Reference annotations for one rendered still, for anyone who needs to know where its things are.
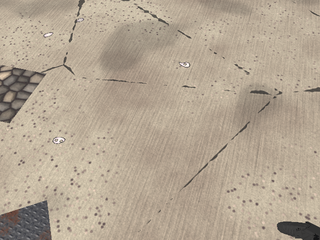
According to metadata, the right robot hand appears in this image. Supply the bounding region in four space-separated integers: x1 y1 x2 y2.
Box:
277 221 320 240

